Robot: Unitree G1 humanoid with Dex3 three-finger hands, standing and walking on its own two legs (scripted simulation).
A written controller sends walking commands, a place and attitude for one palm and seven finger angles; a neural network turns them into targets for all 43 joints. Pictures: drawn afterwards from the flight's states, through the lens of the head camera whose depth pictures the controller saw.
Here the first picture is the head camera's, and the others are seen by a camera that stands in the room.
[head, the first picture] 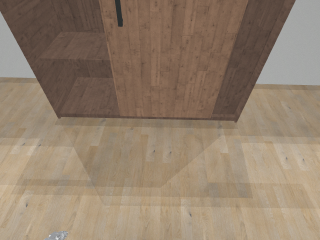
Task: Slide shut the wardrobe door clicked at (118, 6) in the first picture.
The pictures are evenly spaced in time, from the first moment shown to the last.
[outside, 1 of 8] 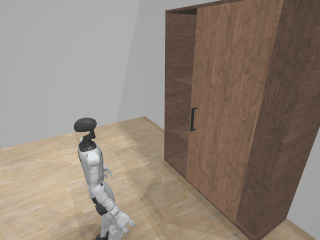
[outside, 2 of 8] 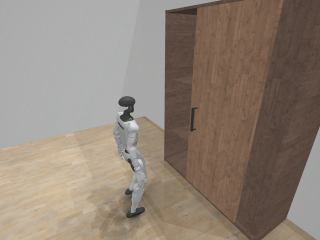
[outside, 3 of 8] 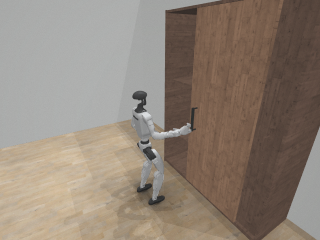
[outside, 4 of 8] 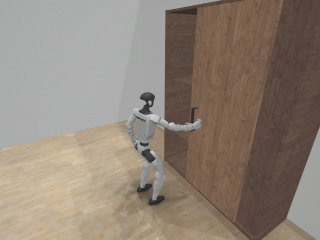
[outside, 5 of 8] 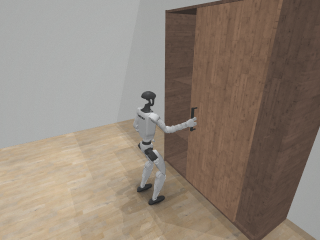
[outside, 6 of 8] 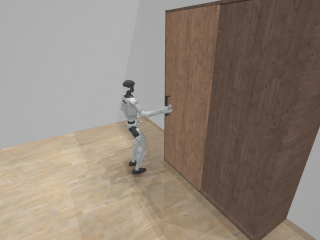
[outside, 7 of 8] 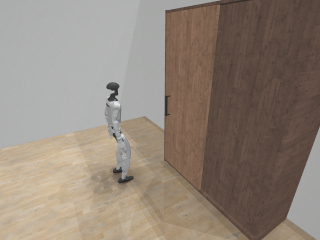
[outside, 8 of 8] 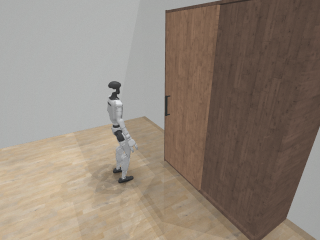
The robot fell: no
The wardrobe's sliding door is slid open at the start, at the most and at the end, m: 0.52 0.52 0.00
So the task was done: yes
